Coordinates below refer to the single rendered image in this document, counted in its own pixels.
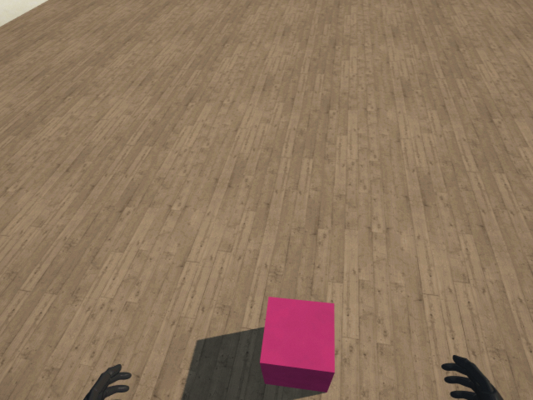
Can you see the carton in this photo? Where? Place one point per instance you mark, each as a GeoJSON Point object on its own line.
{"type": "Point", "coordinates": [298, 347]}

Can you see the robot left hand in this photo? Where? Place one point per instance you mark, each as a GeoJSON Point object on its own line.
{"type": "Point", "coordinates": [100, 390]}

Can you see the robot right hand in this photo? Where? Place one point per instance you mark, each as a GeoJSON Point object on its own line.
{"type": "Point", "coordinates": [476, 380]}

